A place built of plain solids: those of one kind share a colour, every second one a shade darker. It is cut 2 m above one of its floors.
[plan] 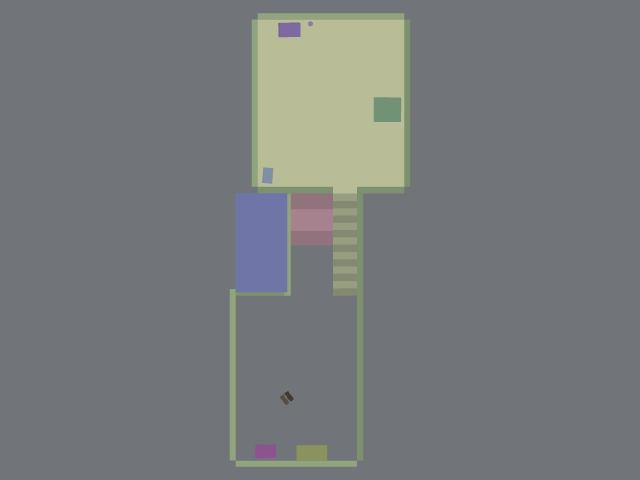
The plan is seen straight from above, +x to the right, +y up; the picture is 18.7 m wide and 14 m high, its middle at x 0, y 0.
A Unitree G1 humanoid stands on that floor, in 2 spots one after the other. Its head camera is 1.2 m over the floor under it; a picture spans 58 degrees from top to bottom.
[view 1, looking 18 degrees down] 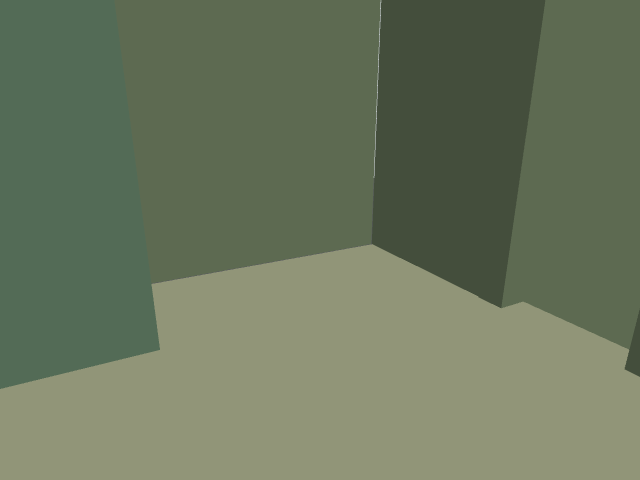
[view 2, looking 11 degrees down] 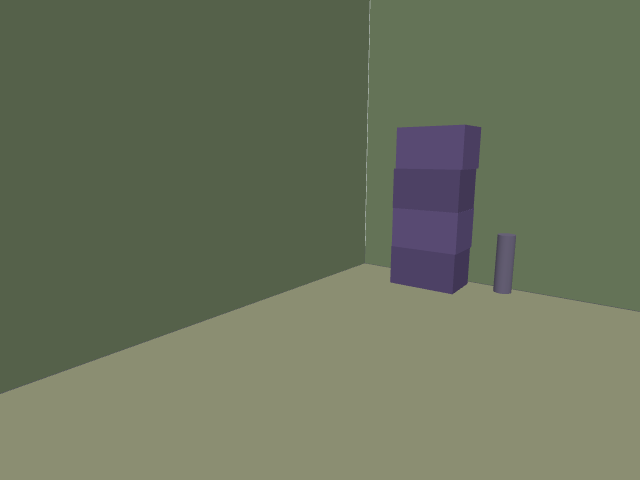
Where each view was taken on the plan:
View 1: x -0.49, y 3.62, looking -28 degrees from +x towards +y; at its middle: wall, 3.51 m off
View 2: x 0.73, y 2.35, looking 128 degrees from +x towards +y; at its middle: wall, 4.21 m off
